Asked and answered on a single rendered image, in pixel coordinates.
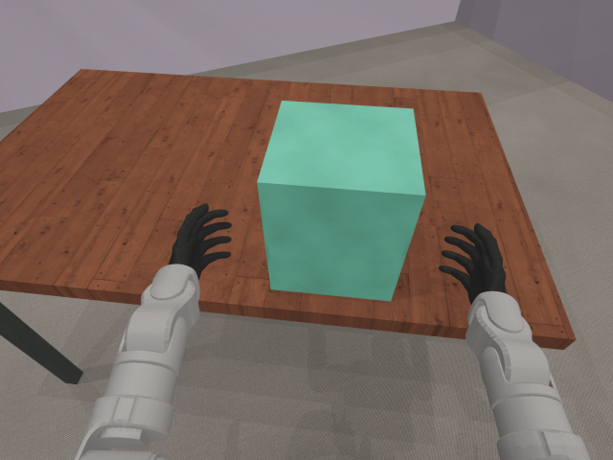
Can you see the robot left forearm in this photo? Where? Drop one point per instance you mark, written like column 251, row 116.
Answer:
column 136, row 405

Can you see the carton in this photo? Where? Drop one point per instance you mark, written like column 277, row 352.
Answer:
column 341, row 189

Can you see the left robot hand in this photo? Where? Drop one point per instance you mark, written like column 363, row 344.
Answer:
column 189, row 248

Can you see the right robot hand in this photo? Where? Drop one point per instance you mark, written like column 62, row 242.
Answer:
column 485, row 269

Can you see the table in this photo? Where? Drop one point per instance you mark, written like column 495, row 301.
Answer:
column 96, row 183

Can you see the robot right forearm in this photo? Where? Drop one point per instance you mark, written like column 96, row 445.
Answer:
column 522, row 394

